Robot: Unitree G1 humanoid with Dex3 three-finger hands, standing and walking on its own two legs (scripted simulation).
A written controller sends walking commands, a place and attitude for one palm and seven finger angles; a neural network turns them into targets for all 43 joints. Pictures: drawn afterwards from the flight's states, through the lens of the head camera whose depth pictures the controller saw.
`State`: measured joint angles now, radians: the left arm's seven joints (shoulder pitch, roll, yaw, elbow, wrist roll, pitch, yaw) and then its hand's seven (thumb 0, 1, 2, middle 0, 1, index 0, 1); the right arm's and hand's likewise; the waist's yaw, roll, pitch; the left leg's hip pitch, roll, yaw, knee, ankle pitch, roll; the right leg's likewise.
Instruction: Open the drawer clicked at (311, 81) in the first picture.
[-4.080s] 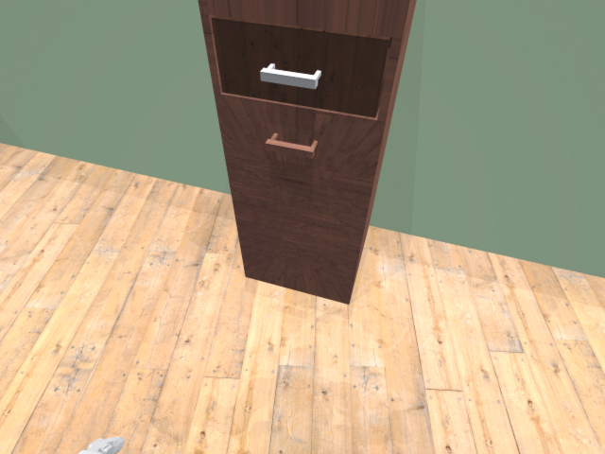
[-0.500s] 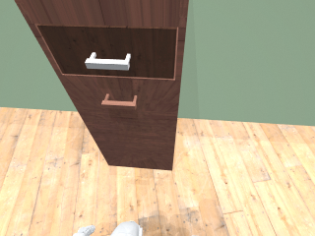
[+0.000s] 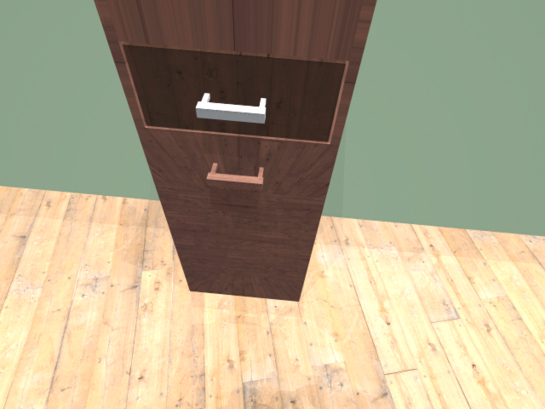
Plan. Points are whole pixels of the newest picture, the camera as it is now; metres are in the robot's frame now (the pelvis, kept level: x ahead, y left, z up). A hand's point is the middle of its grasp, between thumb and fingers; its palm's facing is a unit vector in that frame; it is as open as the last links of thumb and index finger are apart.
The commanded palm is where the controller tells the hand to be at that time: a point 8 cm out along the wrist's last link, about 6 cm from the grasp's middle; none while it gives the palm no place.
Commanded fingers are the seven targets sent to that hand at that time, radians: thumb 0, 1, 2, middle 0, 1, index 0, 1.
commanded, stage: come to a stop and stand still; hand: left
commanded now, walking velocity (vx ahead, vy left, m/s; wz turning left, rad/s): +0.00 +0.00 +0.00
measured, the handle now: (233, 106) +0.60 +0.13 +0.12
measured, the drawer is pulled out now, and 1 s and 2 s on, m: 0.00 0.00 0.00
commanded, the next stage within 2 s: look again from close up in 0.62 s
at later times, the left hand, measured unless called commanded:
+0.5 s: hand out of the picture -0.05 +0.12 -0.18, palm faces +0.05 -0.99 -0.15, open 7.4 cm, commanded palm none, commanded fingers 0.00 0.90 0.90 -0.20 -0.30 -0.20 -0.30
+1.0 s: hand out of the picture +0.01 +0.16 -0.18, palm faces +0.08 -0.97 -0.24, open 7.4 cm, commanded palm none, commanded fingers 0.00 0.90 0.90 -0.20 -0.30 -0.20 -0.30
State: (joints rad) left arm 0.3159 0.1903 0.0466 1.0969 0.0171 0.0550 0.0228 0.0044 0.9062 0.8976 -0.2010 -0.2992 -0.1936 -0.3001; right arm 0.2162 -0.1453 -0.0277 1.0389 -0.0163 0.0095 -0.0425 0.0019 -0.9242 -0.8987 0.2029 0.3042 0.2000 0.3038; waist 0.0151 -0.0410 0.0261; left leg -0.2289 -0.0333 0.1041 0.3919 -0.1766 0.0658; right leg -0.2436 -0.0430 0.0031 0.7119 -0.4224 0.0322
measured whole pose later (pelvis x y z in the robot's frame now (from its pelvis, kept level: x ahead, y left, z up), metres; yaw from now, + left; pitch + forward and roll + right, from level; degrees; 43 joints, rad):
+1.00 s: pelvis +0.00 -0.03 -0.01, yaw +1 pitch -1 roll +0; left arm 0.32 0.17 0.02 1.02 0.01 -0.02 0.05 0.00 0.90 0.90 -0.20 -0.30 -0.20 -0.30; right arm 0.25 -0.18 -0.02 1.03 -0.02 -0.01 -0.03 0.01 -0.91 -0.90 0.20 0.30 0.20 0.30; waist 0.00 0.01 -0.01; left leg -0.29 0.01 0.06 0.57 -0.25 0.02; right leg -0.11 0.01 -0.06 0.52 -0.38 -0.03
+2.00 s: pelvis +0.02 +0.00 -0.02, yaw -1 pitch -1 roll -1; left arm 0.48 0.10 0.03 1.13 0.03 0.02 0.00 0.01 0.90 0.90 -0.20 -0.30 -0.20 -0.30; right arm 0.29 -0.13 -0.04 1.07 -0.02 -0.04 -0.03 0.01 -0.92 -0.90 0.20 0.30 0.20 0.30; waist 0.01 -0.04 0.00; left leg -0.30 0.05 0.18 0.62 -0.30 0.06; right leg -0.29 -0.02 -0.05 0.89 -0.45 -0.02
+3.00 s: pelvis +0.03 +0.00 +0.00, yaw +1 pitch +0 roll -1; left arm 0.31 0.21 0.07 1.04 0.03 0.06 0.02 0.00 0.91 0.90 -0.20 -0.30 -0.19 -0.30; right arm 0.22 -0.15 -0.03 1.00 -0.02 0.02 -0.04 0.00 -0.92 -0.90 0.20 0.30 0.20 0.30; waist 0.03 -0.04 0.01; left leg -0.23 -0.04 0.10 0.44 -0.22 0.09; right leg -0.39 -0.04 -0.01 0.90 -0.36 0.04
